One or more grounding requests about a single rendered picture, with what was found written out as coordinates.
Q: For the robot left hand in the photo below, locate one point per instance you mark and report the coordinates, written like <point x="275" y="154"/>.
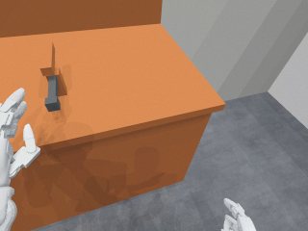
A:
<point x="10" y="113"/>

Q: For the counter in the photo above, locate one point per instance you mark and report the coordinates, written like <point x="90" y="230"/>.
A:
<point x="133" y="105"/>

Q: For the robot right hand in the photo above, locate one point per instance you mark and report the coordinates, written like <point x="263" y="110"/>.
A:
<point x="241" y="221"/>

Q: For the robot left forearm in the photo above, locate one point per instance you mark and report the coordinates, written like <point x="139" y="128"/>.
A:
<point x="8" y="210"/>

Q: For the tap lever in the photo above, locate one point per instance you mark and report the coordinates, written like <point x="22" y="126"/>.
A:
<point x="52" y="102"/>

